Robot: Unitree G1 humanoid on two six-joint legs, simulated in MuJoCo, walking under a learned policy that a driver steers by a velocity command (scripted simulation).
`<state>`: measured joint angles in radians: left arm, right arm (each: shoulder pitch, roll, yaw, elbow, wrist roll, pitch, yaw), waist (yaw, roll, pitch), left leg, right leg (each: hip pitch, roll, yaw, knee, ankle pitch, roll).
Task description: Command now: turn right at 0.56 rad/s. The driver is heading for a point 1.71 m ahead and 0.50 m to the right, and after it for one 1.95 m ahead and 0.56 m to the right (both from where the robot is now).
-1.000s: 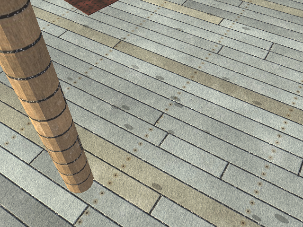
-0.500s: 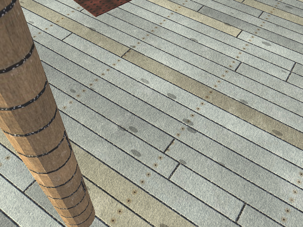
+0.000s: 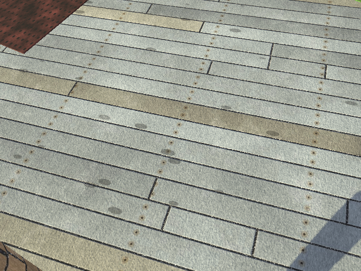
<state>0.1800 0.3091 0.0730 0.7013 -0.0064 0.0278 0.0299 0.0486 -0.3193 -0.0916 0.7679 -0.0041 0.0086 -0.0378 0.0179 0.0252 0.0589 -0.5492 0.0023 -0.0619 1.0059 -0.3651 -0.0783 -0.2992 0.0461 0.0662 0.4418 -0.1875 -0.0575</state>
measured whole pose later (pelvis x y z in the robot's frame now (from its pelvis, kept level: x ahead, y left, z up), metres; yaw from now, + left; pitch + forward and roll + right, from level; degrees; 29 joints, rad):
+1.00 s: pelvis +0.03 -0.02 +0.00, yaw -32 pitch +1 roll +1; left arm 0.20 0.27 0.05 0.63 0.01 0.01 0.02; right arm 0.13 -0.32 -0.08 0.81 0.00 0.02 -0.02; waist -0.01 0.04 0.05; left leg -0.47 0.05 -0.03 0.87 -0.31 -0.09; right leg -0.19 0.06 0.06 0.40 -0.22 -0.06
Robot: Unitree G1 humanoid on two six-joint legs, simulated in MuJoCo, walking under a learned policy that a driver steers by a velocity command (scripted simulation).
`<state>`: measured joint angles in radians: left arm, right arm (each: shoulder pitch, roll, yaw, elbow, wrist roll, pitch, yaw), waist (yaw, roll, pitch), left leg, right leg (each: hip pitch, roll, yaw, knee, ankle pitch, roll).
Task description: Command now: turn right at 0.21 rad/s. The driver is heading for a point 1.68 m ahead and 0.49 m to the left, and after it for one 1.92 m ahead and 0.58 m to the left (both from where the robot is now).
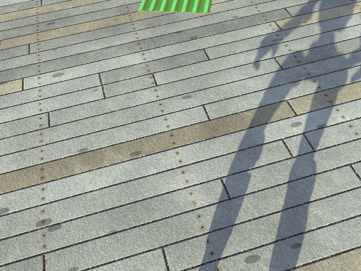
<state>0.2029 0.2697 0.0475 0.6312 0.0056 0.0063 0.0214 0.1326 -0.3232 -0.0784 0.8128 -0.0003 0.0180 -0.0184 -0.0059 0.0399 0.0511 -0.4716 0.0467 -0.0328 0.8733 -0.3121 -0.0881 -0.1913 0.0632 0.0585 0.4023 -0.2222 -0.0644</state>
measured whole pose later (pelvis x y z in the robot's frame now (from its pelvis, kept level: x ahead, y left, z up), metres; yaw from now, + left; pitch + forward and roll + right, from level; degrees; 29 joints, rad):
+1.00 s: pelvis +0.05 +0.03 -0.01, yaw -1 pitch +0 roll +0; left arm 0.30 0.24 0.06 0.98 -0.02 -0.06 0.02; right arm 0.22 -0.28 -0.05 1.03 0.03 -0.03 -0.02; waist 0.01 0.03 0.00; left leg -0.22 0.00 -0.02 0.54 -0.33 0.01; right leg -0.16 0.02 0.00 0.52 -0.36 -0.06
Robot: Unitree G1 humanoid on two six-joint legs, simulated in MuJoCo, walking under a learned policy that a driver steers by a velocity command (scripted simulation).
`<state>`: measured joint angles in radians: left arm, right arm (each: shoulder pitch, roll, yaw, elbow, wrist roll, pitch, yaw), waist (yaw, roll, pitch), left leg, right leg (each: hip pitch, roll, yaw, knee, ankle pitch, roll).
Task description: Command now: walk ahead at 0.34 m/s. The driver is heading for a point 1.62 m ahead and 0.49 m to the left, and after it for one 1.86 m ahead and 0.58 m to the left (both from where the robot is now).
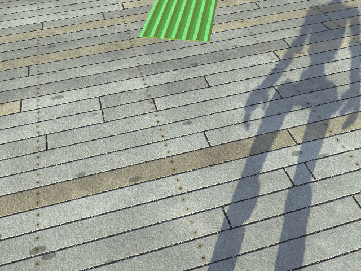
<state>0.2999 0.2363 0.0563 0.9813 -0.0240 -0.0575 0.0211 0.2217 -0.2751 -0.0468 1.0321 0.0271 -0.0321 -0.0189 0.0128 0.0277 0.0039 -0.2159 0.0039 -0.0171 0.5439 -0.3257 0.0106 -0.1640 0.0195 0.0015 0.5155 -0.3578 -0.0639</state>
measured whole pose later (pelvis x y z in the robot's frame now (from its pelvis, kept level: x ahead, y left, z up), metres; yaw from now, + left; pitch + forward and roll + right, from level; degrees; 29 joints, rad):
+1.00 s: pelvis +0.50 +0.01 -0.01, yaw +0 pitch +1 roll +0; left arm 0.04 0.25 0.04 0.83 -0.01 -0.10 -0.03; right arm 0.36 -0.28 -0.03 1.00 0.02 -0.08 0.00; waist -0.05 0.02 0.05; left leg -0.19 -0.01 -0.03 1.00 -0.47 0.03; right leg -0.44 0.00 -0.05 0.55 -0.14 -0.04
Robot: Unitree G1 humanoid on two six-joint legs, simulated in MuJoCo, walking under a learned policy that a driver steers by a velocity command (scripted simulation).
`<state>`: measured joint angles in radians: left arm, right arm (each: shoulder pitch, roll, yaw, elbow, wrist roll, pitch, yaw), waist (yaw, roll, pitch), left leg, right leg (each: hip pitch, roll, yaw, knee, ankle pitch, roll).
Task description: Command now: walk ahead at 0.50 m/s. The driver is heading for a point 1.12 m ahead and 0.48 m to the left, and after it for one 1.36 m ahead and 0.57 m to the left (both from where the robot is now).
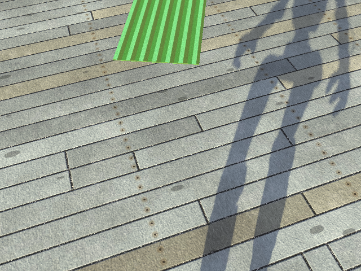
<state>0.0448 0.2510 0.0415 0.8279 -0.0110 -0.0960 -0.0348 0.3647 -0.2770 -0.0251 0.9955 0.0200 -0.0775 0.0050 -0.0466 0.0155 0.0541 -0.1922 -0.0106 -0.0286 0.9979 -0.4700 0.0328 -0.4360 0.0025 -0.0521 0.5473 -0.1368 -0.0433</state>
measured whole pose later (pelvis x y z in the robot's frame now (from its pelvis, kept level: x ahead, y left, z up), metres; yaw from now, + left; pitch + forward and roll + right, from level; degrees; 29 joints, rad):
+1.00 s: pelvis +0.50 +0.11 +0.00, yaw +31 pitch +2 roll -1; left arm 0.06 0.27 0.05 0.73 0.02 -0.08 0.01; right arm 0.25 -0.32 -0.08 0.71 0.02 0.01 -0.03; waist -0.05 0.02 0.03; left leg -0.34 -0.13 -0.17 0.97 -0.56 0.01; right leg -0.45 0.04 0.01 0.50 -0.09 -0.02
